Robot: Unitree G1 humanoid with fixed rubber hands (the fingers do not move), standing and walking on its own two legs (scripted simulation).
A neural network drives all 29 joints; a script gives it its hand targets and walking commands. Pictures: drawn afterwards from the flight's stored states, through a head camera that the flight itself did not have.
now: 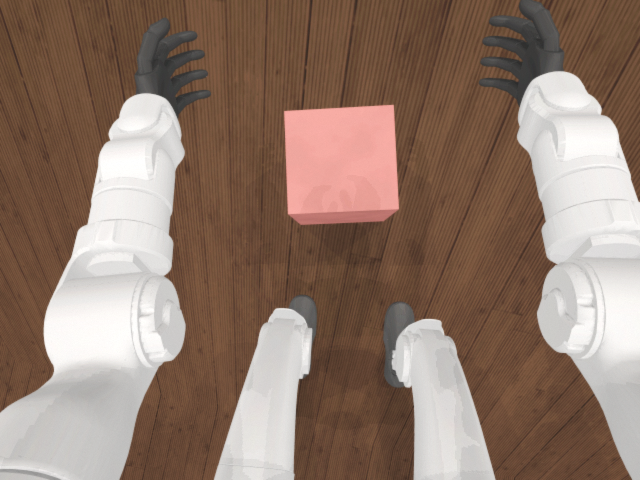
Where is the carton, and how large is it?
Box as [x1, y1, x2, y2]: [284, 105, 398, 224]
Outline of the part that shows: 393,105 284,111 288,214 300,224 384,220 398,209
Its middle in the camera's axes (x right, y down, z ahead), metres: +0.04 -0.15 +0.86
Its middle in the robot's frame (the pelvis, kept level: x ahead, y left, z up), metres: +0.53 +0.04 -0.52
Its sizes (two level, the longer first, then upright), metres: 0.210 0.200 0.250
